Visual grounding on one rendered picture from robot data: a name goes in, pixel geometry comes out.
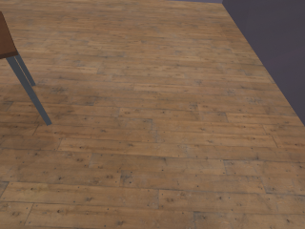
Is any table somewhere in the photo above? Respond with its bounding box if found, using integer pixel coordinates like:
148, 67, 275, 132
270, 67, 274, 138
0, 11, 52, 126

